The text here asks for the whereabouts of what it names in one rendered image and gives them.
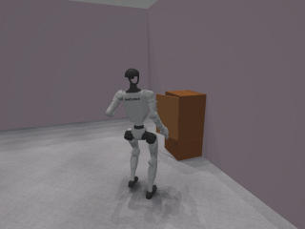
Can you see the robot right hand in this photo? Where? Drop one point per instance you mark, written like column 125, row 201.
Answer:
column 165, row 133

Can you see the cupboard door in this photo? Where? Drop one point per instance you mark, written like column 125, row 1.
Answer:
column 168, row 111

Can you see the robot left upper arm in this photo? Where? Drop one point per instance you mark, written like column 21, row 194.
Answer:
column 116, row 101

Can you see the robot right thigh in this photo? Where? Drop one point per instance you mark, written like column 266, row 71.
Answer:
column 152, row 140

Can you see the robot left thigh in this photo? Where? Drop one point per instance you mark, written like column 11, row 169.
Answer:
column 132, row 141

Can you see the robot right upper arm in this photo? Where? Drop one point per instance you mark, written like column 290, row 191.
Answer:
column 151, row 103

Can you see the robot thigh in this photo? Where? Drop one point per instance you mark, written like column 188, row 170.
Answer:
column 152, row 140
column 132, row 141

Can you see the right robot forearm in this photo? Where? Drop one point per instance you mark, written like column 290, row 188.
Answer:
column 158, row 122

